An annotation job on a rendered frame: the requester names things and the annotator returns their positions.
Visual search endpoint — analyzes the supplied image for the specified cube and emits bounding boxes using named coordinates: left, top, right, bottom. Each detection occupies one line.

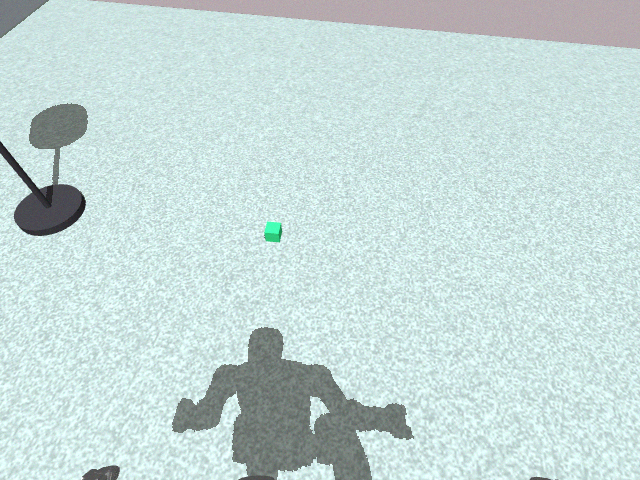
left=264, top=222, right=282, bottom=242

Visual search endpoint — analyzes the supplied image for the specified floor lamp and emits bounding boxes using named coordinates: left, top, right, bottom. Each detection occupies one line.
left=0, top=141, right=86, bottom=236

